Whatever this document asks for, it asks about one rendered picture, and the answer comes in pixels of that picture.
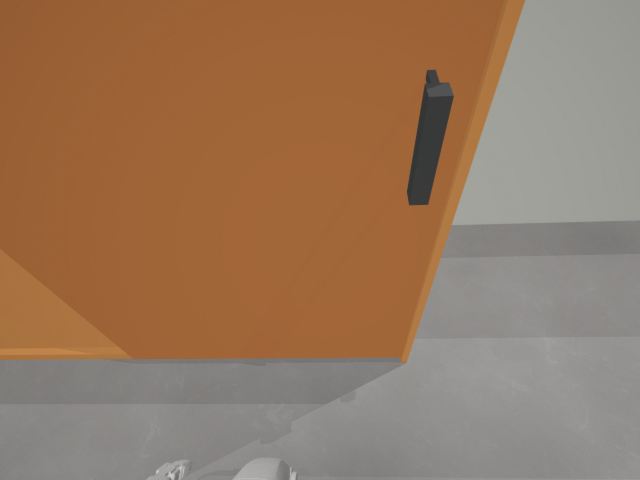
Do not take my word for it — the wardrobe door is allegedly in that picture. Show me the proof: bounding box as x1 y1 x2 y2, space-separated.
0 249 118 348
0 0 504 359

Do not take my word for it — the handle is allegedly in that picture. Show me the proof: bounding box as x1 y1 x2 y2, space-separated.
407 70 454 205

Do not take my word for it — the left robot thigh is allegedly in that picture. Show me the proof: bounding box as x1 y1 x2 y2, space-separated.
232 458 298 480

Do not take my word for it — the left robot hand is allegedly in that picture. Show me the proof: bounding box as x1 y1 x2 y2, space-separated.
147 460 192 480

